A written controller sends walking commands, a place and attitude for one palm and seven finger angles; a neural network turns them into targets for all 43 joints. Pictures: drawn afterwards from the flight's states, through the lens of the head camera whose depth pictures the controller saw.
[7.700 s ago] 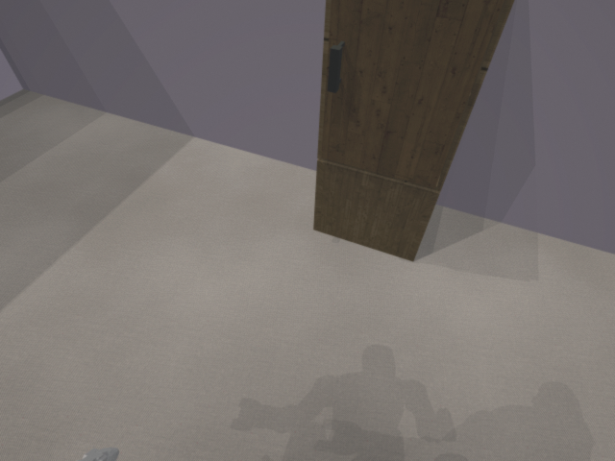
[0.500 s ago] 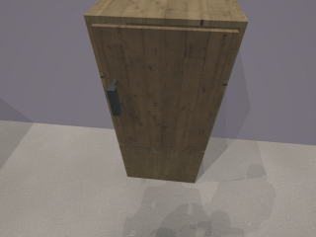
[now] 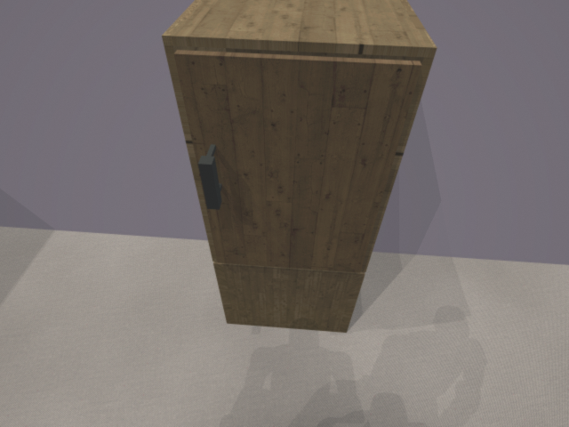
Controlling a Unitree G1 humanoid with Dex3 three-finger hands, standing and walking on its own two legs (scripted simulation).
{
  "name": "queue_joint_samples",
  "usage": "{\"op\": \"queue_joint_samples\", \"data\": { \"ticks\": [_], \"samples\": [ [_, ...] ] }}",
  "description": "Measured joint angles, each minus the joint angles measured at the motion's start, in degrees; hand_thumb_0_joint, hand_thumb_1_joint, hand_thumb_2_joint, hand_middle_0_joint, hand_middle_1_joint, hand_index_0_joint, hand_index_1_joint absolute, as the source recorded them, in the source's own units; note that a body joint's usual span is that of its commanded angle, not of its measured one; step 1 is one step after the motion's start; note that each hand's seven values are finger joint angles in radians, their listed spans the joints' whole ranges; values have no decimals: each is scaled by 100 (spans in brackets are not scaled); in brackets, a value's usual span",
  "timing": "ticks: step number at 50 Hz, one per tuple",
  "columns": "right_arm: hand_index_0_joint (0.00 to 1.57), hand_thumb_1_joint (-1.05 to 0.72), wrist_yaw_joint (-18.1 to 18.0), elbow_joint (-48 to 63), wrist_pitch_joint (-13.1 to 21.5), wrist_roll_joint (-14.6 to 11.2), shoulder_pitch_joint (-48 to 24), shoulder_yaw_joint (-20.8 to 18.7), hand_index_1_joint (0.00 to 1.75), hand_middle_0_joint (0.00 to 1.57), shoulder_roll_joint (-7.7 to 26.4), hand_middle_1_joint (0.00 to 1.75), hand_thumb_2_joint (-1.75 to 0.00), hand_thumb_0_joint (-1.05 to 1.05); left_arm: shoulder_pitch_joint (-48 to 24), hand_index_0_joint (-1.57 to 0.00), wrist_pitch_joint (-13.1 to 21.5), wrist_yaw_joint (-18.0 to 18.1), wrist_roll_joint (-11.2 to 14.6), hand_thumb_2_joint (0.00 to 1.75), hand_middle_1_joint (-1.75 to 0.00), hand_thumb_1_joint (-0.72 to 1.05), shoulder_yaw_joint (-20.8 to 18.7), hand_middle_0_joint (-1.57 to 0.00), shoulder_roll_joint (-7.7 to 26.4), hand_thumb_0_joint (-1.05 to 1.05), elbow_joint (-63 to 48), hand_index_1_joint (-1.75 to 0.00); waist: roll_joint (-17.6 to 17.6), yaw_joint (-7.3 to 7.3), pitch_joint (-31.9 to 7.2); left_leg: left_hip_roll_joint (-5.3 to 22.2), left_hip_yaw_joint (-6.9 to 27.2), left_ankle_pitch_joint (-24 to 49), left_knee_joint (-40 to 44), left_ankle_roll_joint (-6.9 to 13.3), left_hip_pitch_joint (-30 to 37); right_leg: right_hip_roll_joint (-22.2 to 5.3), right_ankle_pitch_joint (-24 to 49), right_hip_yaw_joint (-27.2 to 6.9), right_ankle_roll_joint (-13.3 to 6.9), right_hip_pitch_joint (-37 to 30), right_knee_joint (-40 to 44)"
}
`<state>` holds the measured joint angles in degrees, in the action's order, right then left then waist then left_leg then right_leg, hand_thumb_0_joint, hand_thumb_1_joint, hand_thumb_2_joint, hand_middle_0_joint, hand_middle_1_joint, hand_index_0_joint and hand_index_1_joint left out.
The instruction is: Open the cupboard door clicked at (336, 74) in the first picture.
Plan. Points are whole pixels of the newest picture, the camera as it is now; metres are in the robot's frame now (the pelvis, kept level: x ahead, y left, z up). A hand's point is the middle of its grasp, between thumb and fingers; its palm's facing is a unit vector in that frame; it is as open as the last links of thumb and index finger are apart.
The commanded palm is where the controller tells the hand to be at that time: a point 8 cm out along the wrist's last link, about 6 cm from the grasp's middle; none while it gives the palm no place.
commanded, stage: look again from close up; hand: left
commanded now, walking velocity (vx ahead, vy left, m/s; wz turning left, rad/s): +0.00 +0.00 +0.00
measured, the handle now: (213, 176) +0.59 +0.18 +0.01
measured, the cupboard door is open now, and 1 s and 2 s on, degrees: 0 0 0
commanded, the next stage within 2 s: shuffle to correct the standing spot in 0.34 s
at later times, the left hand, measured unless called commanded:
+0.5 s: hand out of the picture -0.03 +0.18 -0.18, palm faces +0.05 -0.99 -0.15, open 7.4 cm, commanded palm none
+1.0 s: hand out of the picture +0.01 +0.14 -0.18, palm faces +0.04 -0.99 -0.12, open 7.4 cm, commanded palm none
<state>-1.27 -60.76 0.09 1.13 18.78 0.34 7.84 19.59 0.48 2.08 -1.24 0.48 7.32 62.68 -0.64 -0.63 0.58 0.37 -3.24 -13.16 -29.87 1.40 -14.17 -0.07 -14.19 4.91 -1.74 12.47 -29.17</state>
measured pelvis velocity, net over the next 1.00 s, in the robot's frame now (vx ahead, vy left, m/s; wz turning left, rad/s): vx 0.03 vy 0.00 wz -0.01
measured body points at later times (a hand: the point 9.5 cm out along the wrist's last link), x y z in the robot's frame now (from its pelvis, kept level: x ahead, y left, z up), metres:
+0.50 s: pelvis -0.01 +0.02 +0.00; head -0.02 +0.03 +0.45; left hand -0.03 +0.23 -0.16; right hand +0.00 -0.20 -0.15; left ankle +0.04 +0.10 -0.74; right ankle +0.02 -0.10 -0.74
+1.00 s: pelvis +0.03 +0.00 +0.00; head +0.03 +0.01 +0.45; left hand +0.01 +0.20 -0.16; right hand +0.02 -0.21 -0.15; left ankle +0.04 +0.10 -0.74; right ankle +0.02 -0.10 -0.74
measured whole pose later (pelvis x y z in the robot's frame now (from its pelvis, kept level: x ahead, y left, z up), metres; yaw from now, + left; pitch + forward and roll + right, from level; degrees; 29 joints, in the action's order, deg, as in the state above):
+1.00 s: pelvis +0.03 +0.00 +0.00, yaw +0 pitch -1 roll +0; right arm -2.1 -65.2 1.5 0.7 17.5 1.0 6.8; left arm 20.1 1.3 1.9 -1.0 0.5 6.1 63.6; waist 1.4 0.5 0.6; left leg 0.1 -3.6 -14.4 -27.1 1.3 -11.5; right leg 0.1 -15.6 3.9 -1.5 10.3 -27.0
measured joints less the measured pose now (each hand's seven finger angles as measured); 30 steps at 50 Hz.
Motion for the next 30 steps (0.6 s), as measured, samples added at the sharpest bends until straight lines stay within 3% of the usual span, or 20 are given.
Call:
{"op": "queue_joint_samples", "data": {
  "ticks": [11, 25, 30],
  "samples": [
    [20, -91, 45, 66, -19, 37, 149, -18, 30, 20, -23, 30, -90, 1, 29, -20, -45, -19, -27, 90, -30, 91, -108, -20, 171, 0, -306, -29, 104, 47, -205, -134, -21, 169, 105, 117, -197, -127, 115, -25, 94, 236, -8],
    [20, -91, 32, -64, 49, -2, -26, 6, 30, 20, 20, 30, -90, 0, 151, -20, -13, -48, -20, 90, -30, 91, -48, -20, 86, 0, -137, -29, 183, 112, -121, -171, -19, 273, 313, 148, -121, -150, 231, -27, 139, 147, 218],
    [20, -91, 37, -123, 16, 27, -11, -4, 30, 20, -6, 30, -90, 0, 269, -20, -33, -82, -48, 90, -30, 91, -70, -20, 39, 0, -74, -29, 206, 129, -182, -141, -24, 43, 161, 143, -125, -113, -75, -53, 92, 151, 71]
  ]
}}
